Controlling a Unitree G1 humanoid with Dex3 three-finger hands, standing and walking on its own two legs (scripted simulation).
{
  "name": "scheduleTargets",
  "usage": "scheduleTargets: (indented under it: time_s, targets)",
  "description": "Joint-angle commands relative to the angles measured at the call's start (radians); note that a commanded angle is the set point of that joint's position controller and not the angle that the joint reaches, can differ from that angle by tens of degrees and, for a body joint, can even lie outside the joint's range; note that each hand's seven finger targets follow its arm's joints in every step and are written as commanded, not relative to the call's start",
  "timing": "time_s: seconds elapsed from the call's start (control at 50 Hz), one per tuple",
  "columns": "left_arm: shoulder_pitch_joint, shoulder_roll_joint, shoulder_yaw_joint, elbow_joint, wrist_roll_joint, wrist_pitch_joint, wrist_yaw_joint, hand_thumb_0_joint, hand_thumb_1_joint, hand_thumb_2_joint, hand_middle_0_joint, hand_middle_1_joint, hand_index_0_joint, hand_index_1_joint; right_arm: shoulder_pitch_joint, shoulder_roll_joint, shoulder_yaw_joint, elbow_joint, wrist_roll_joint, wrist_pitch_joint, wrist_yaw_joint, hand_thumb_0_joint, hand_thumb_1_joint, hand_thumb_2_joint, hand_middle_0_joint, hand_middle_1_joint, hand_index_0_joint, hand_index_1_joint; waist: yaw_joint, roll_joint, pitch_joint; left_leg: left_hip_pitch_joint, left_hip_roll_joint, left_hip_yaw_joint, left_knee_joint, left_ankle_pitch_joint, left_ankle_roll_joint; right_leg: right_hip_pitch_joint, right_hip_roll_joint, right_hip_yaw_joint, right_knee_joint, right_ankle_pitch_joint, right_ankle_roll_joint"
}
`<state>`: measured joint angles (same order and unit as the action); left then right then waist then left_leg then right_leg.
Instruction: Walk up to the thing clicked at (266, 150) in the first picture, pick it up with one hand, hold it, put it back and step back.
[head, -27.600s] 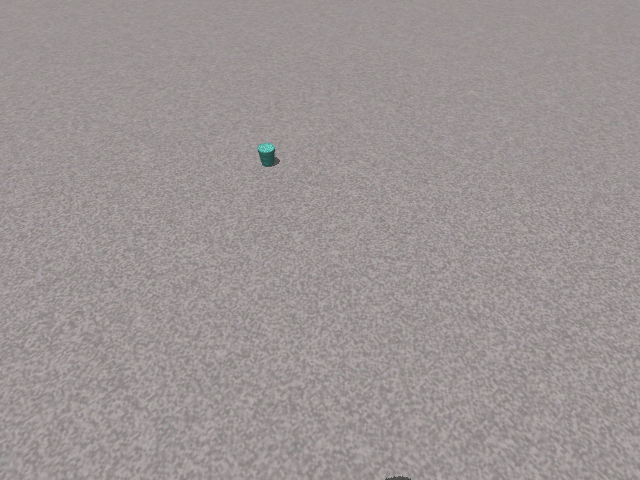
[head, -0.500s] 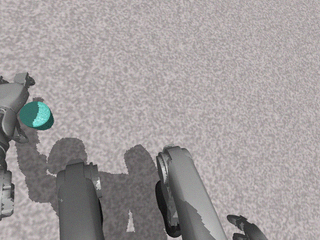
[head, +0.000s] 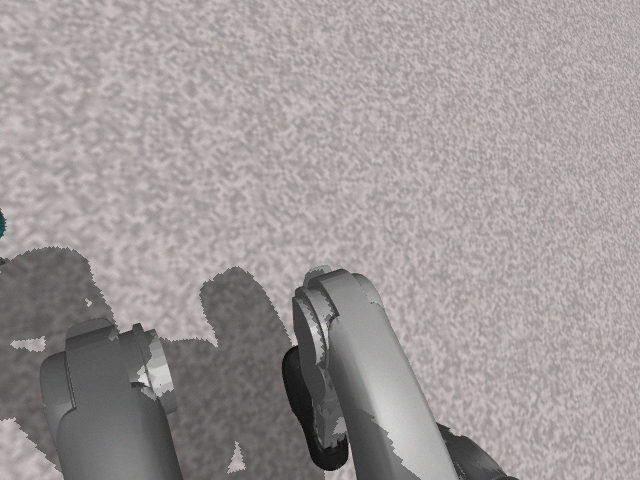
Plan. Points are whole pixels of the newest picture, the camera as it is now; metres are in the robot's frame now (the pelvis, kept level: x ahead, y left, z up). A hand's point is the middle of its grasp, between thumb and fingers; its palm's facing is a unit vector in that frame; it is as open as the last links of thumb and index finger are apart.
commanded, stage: rest palm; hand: left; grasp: from above
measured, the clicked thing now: out of the picture +0.46 +0.33 -0.27
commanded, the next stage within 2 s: close in 1.64 s
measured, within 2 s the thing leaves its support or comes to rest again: neither
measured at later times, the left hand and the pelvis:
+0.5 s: hand out of the picture +0.44 +0.31 -0.22, palm faces -0.26 -0.35 -0.90, open 13.9 cm; pelvis +0.00 +0.00 +0.00, yaw -2 degrees
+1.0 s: hand out of the picture +0.44 +0.32 -0.23, palm faces -0.27 -0.33 -0.91, open 14.1 cm; pelvis +0.00 +0.00 +0.00, yaw -3 degrees
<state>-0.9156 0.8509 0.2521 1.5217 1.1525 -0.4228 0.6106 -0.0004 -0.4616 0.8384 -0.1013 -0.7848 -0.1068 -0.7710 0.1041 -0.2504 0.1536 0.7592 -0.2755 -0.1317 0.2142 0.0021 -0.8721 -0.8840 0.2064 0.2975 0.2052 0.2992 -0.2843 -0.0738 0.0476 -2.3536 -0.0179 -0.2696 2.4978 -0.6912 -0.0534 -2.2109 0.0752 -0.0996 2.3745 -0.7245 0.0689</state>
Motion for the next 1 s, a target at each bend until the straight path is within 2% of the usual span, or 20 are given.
scheduleTargets:
  time_s: [0.0,0.1,0.16,0.2,0.24,0.28,0.3,0.32,0.42,0.46,0.48,0.5,0.52,0.56,0.6,0.66,0.72,0.76,0.9,0.98]
  targets:
    - [-0.223,0.218,0.019,-0.077,-0.027,0.009,0.028,0.0,-0.463,0.807,-0.065,-0.786,-0.089,-0.764,0.226,-0.313,-0.085,0.013,0.009,-0.006,0.008,0.0,-0.865,-0.89,0.2,0.299,0.2,0.299,-0.017,0.408,-0.663,0.541,0.037,0.155,-0.237,0.26,0.062,0.307,0.011,-0.137,-0.223,0.341,-0.081]
    - [-0.25,0.25,0.016,-0.037,-0.033,0.001,0.017,0.0,-0.42,0.792,-0.113,-0.755,-0.13,-0.74,0.217,-0.33,-0.073,0.007,0.017,-0.017,0.013,0.0,-0.866,-0.891,0.2,0.299,0.199,0.299,-0.032,0.359,-0.602,0.484,0.046,0.143,-0.232,0.201,0.068,0.307,0.019,-0.143,-0.234,0.286,-0.075]
    - [-0.249,0.286,0.037,-0.036,-0.019,-0.012,0.025,0.0,-0.389,0.746,-0.135,-0.721,-0.158,-0.701,0.209,-0.33,-0.064,0.003,0.012,-0.02,0.013,0.0,-0.866,-0.892,0.2,0.299,0.199,0.299,-0.021,0.391,-0.606,0.51,0.045,0.141,-0.244,0.165,0.062,0.304,0.02,-0.151,-0.229,0.241,-0.081]
    - [-0.283,0.289,0.023,-0.044,-0.013,-0.02,0.033,0.0,-0.396,0.743,-0.136,-0.712,-0.158,-0.694,0.196,-0.335,-0.061,-0.001,0.008,-0.023,0.012,0.0,-0.867,-0.893,0.2,0.299,0.199,0.299,-0.033,0.404,-0.598,0.507,0.047,0.137,-0.239,0.148,0.062,0.291,0.022,-0.154,-0.228,0.226,-0.083]
    - [-0.274,0.314,0.036,-0.039,0.004,-0.023,0.045,0.0,-0.398,0.754,-0.145,-0.714,-0.161,-0.701,0.195,-0.335,-0.056,0.006,0.002,-0.024,0.012,0.0,-0.871,-0.895,0.2,0.299,0.199,0.299,-0.027,0.428,-0.601,0.518,0.05,0.136,-0.239,0.15,0.058,0.297,0.024,-0.154,-0.224,0.225,-0.085]
    - [-0.273,0.31,0.033,-0.02,0.025,-0.022,0.055,0.0,-0.376,0.741,-0.16,-0.707,-0.177,-0.692,0.2,-0.336,-0.05,0.01,-0.004,-0.025,0.012,0.0,-0.871,-0.895,0.2,0.299,0.199,0.299,-0.036,0.438,-0.6,0.546,0.05,0.132,-0.238,0.174,0.055,0.286,0.025,-0.162,-0.212,0.25,-0.084]
    - [-0.284,0.298,0.018,-0.014,0.025,-0.02,0.061,0.0,-0.365,0.734,-0.17,-0.705,-0.187,-0.69,0.197,-0.335,-0.048,0.011,-0.008,-0.028,0.014,0.0,-0.873,-0.896,0.2,0.299,0.199,0.299,-0.046,0.444,-0.575,0.53,0.053,0.132,-0.234,0.166,0.054,0.279,0.025,-0.163,-0.21,0.245,-0.084]
    - [-0.273,0.308,0.031,-0.023,0.031,-0.017,0.069,0.0,-0.351,0.755,-0.186,-0.728,-0.198,-0.717,0.197,-0.344,-0.051,0.017,-0.013,-0.029,0.013,0.0,-0.876,-0.896,0.2,0.299,0.199,0.299,-0.036,0.45,-0.599,0.55,0.052,0.133,-0.236,0.18,0.053,0.287,0.029,-0.16,-0.215,0.26,-0.085]
    - [-0.291,0.287,0.001,0.009,0.042,0.005,0.081,0.0,-0.334,0.736,-0.198,-0.724,-0.212,-0.711,0.19,-0.347,-0.049,0.024,-0.018,-0.044,0.018,0.0,-0.878,-0.897,0.199,0.299,0.199,0.299,-0.055,0.459,-0.566,0.544,0.055,0.128,-0.231,0.163,0.051,0.259,0.028,-0.17,-0.207,0.253,-0.084]
    - [-0.294,0.285,-0.003,0.014,0.04,0.014,0.085,0.0,-0.333,0.726,-0.195,-0.718,-0.211,-0.703,0.196,-0.351,-0.046,0.026,-0.024,-0.051,0.023,0.0,-0.878,-0.898,0.199,0.299,0.199,0.299,-0.062,0.456,-0.559,0.539,0.056,0.125,-0.231,0.174,0.051,0.27,0.03,-0.173,-0.208,0.265,-0.082]
    - [-0.289,0.291,-0.004,0.012,0.032,0.016,0.085,0.0,-0.32,0.732,-0.206,-0.737,-0.221,-0.722,0.184,-0.351,-0.046,0.024,-0.016,-0.054,0.022,0.0,-0.882,-0.899,0.199,0.3,0.199,0.3,-0.051,0.447,-0.563,0.523,0.059,0.124,-0.226,0.166,0.053,0.269,0.03,-0.171,-0.211,0.259,-0.083]
    - [-0.296,0.292,-0.009,0.019,0.038,0.02,0.086,0.0,-0.325,0.712,-0.206,-0.711,-0.224,-0.695,0.195,-0.35,-0.041,0.026,-0.021,-0.058,0.025,0.0,-0.882,-0.899,0.199,0.3,0.199,0.299,-0.064,0.445,-0.565,0.521,0.056,0.127,-0.22,0.175,0.055,0.288,0.03,-0.169,-0.213,0.273,-0.08]
    - [-0.295,0.3,-0.005,0.022,0.035,0.023,0.087,0.0,-0.327,0.72,-0.201,-0.723,-0.218,-0.707,0.187,-0.355,-0.043,0.021,-0.017,-0.059,0.026,0.0,-0.882,-0.899,0.199,0.299,0.199,0.299,-0.059,0.442,-0.557,0.517,0.058,0.124,-0.229,0.161,0.054,0.276,0.03,-0.172,-0.212,0.257,-0.082]
    - [-0.3,0.273,-0.025,0.038,0.031,0.032,0.083,0.0,-0.309,0.708,-0.219,-0.713,-0.236,-0.697,0.181,-0.354,-0.045,0.023,-0.016,-0.063,0.026,0.0,-0.882,-0.899,0.199,0.3,0.199,0.299,-0.065,0.445,-0.548,0.521,0.06,0.118,-0.23,0.149,0.052,0.25,0.03,-0.18,-0.206,0.246,-0.082]
    - [-0.289,0.286,-0.021,0.048,0.035,0.039,0.08,0.0,-0.338,0.711,-0.194,-0.719,-0.214,-0.701,0.19,-0.358,-0.04,0.026,-0.021,-0.066,0.029,0.0,-0.881,-0.899,0.199,0.299,0.199,0.299,-0.064,0.447,-0.566,0.528,0.059,0.119,-0.226,0.177,0.053,0.297,0.033,-0.171,-0.214,0.273,-0.082]
    - [-0.299,0.285,-0.031,0.066,0.032,0.045,0.075,0.0,-0.358,0.688,-0.191,-0.7,-0.213,-0.682,0.182,-0.355,-0.03,0.014,-0.018,-0.072,0.032,0.0,-0.885,-0.901,0.199,0.3,0.199,0.3,-0.072,0.439,-0.529,0.51,0.06,0.113,-0.226,0.166,0.053,0.275,0.032,-0.181,-0.203,0.265,-0.08]
    - [-0.282,0.296,-0.026,0.081,0.032,0.048,0.072,0.0,-0.355,0.706,-0.183,-0.728,-0.205,-0.708,0.172,-0.367,-0.027,0.007,-0.015,-0.067,0.03,0.0,-0.883,-0.9,0.199,0.299,0.199,0.299,-0.061,0.441,-0.54,0.523,0.062,0.1,-0.244,0.162,0.048,0.269,0.032,-0.189,-0.196,0.254,-0.083]
    - [-0.276,0.284,-0.039,0.096,0.035,0.048,0.068,0.0,-0.386,0.682,-0.177,-0.707,-0.201,-0.688,0.17,-0.356,-0.02,0.002,-0.016,-0.068,0.031,0.0,-0.888,-0.902,0.199,0.299,0.199,0.299,-0.066,0.43,-0.524,0.513,0.062,0.101,-0.238,0.16,0.049,0.277,0.033,-0.186,-0.197,0.255,-0.082]
    - [-0.265,0.31,-0.026,0.097,0.031,0.043,0.075,0.0,-0.422,0.718,-0.156,-0.72,-0.174,-0.706,0.172,-0.362,-0.007,-0.004,-0.02,-0.066,0.029,0.0,-0.889,-0.903,0.199,0.299,0.199,0.299,-0.063,0.412,-0.54,0.5,0.062,0.102,-0.231,0.174,0.055,0.318,0.039,-0.183,-0.21,0.272,-0.079]
    - [-0.281,0.311,-0.042,0.103,0.035,0.042,0.072,0.0,-0.422,0.705,-0.158,-0.724,-0.178,-0.709,0.153,-0.364,-0.003,-0.01,-0.018,-0.066,0.027,0.0,-0.89,-0.903,0.199,0.299,0.199,0.299,-0.066,0.42,-0.519,0.5,0.066,0.095,-0.232,0.162,0.052,0.291,0.039,-0.187,-0.203,0.26,-0.08]
